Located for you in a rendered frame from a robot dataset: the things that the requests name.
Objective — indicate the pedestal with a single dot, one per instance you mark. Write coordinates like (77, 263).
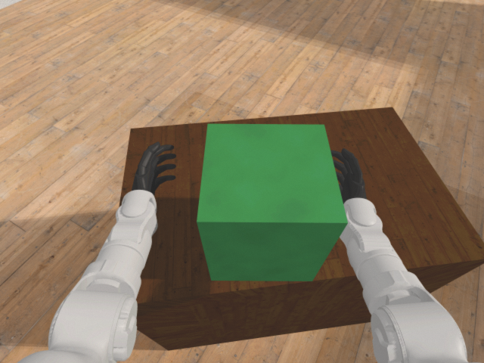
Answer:
(180, 307)

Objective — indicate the robot right upper arm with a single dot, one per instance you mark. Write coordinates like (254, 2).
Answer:
(418, 332)

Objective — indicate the robot left upper arm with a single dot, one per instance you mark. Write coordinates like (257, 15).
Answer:
(92, 327)

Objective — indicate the left robot forearm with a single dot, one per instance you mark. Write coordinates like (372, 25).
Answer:
(123, 256)

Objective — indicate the right robot hand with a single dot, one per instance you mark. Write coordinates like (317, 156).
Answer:
(352, 184)

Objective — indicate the carton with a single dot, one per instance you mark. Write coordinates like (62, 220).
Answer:
(270, 207)

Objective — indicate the left robot hand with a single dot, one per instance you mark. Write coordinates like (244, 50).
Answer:
(147, 172)

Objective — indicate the right robot forearm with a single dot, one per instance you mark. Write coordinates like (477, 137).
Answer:
(384, 278)

